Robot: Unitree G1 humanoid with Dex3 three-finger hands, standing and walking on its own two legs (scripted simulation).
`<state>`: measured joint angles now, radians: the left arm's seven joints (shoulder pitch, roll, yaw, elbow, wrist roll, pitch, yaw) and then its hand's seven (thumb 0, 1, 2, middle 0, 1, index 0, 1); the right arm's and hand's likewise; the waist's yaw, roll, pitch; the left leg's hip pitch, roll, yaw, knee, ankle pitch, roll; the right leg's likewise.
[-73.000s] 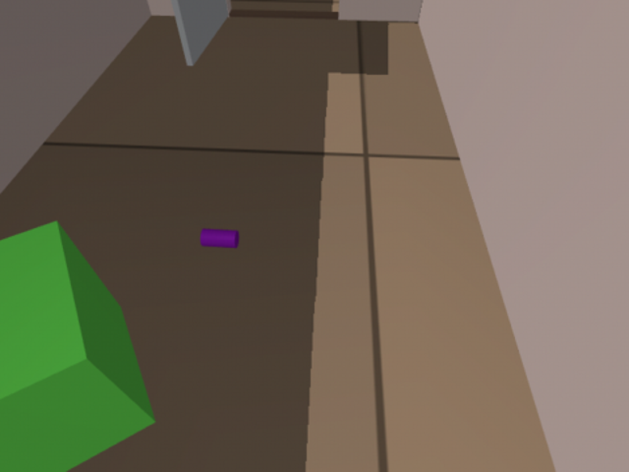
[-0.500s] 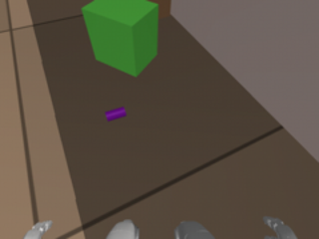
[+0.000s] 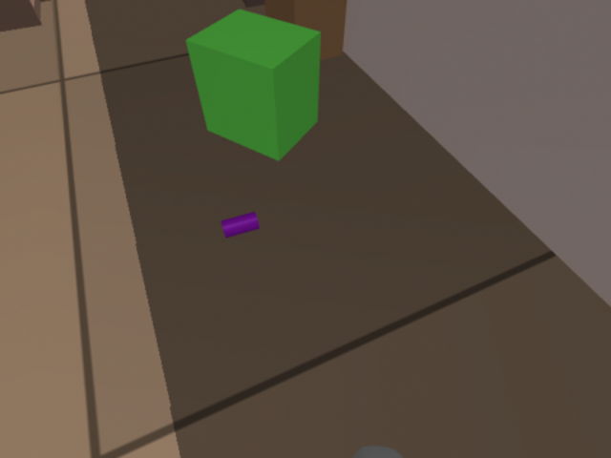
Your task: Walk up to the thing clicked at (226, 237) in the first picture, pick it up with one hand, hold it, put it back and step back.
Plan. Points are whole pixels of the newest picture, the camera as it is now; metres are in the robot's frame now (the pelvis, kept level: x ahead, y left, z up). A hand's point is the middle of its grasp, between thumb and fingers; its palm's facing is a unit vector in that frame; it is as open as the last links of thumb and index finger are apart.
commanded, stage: step back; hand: left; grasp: from above
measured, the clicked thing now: (240, 224) +1.02 +0.27 -0.73
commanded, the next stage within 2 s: stand in 0.72 s
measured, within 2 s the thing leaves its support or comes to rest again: neither
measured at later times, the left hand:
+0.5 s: hand (132, 456) +0.14 +0.26 -0.15, palm faces +0.00 -0.94 -0.35, open 7.4 cm
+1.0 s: hand out of the picture +0.13 +0.26 -0.14, palm faces -0.03 -0.94 -0.33, open 7.4 cm
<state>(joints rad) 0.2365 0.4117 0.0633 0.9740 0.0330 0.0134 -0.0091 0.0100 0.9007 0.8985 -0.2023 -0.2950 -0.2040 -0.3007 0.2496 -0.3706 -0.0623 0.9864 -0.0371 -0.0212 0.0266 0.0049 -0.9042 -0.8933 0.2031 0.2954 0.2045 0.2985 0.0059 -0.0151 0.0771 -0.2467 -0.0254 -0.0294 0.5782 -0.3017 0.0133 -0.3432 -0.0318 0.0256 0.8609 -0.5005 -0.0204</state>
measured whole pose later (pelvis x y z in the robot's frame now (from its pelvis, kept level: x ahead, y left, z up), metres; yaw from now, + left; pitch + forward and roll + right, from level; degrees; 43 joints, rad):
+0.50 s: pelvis +0.05 +0.00 +0.00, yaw +0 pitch -2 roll +0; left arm 0.11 0.36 0.03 1.01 0.01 -0.01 0.00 0.01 0.90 0.90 -0.20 -0.30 -0.21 -0.30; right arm 0.13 -0.36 -0.03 1.06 -0.02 -0.02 0.00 0.00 -0.91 -0.89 0.20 0.30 0.20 0.30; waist 0.01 0.00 0.08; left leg -0.25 0.03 0.01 0.60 -0.30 -0.02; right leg -0.24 -0.03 -0.01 0.60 -0.33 0.02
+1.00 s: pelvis +0.05 +0.01 +0.02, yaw +0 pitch -3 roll +0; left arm 0.07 0.34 0.00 1.14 0.01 -0.01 -0.01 0.01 0.90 0.90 -0.20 -0.29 -0.20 -0.30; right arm 0.04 -0.34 -0.01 1.13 -0.01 -0.02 0.01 0.00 -0.90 -0.89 0.20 0.30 0.20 0.30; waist 0.01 0.00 0.07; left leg -0.12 0.02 0.02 0.34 -0.17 -0.01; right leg -0.10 -0.04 -0.01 0.34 -0.19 0.03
